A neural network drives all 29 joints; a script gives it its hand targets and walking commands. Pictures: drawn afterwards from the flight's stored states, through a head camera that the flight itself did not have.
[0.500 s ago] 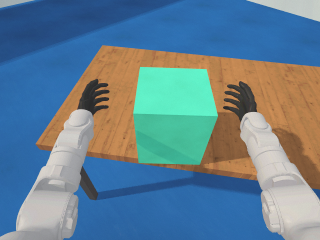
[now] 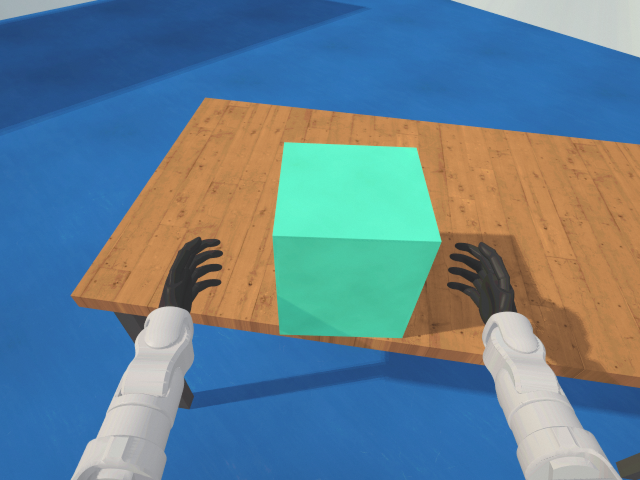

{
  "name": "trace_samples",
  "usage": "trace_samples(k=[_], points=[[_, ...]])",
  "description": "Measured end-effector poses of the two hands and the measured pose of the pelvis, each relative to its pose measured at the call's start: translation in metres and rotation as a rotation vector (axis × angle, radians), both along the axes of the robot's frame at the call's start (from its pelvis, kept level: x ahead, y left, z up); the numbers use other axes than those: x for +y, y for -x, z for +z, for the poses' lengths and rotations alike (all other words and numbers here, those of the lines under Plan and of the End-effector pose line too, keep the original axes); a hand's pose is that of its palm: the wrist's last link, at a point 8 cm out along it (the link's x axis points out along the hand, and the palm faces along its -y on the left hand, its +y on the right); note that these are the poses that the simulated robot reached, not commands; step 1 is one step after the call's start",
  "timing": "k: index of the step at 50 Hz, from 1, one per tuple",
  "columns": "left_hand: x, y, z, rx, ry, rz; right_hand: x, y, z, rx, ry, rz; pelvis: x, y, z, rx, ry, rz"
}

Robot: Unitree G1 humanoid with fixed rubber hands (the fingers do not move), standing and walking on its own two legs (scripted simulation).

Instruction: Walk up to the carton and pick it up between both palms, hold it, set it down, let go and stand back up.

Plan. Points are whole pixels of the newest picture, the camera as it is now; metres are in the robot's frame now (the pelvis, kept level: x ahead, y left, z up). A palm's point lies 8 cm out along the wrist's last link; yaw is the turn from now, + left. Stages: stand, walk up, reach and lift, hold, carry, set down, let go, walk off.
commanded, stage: set down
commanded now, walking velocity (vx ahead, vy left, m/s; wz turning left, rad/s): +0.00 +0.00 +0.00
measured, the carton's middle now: (345, 244) +0.46 -0.04 -0.01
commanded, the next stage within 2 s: let go in 1.72 s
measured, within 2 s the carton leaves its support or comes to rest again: neither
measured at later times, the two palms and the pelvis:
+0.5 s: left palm (167, 375) +0.24 +0.20 -0.01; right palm (486, 381) +0.24 -0.22 -0.02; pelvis +0.01 +0.00 +0.00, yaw +0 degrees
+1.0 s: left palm (156, 407) +0.21 +0.21 -0.04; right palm (489, 411) +0.21 -0.22 -0.04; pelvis +0.02 +0.00 +0.00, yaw -1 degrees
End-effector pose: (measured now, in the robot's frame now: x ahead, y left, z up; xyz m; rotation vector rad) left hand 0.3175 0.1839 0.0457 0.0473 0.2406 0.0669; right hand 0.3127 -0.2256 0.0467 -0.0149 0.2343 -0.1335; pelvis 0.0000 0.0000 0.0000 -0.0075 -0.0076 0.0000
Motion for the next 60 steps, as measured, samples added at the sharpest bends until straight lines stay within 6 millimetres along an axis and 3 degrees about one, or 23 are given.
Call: trace_samples(k=[7,15,29,38,60], points=[[0.001,0.014,-0.008,-0.016,-0.012,0.004,0.001,0.019,-0.013,-0.016,0.002,0.010,0.000,-0.007,0.000,-0.005,0.000,-0.002],[0.008,0.045,-0.038,0.019,-0.006,0.022,0.007,0.047,-0.040,0.019,0.003,0.007,0.000,-0.012,0.000,-0.020,0.001,0.001],[0.013,0.082,-0.064,0.031,-0.014,0.032,0.010,0.086,-0.072,0.054,0.013,-0.006,0.003,-0.012,-0.003,-0.028,0.003,-0.001],[0.014,0.089,-0.080,0.123,-0.012,0.025,0.009,0.097,-0.083,0.121,0.031,0.003,0.003,-0.011,-0.003,-0.049,0.000,-0.010],[0.032,0.117,-0.092,0.338,-0.076,0.028,0.010,0.118,-0.096,0.272,0.079,0.019,0.006,-0.021,0.000,-0.083,0.004,-0.019]])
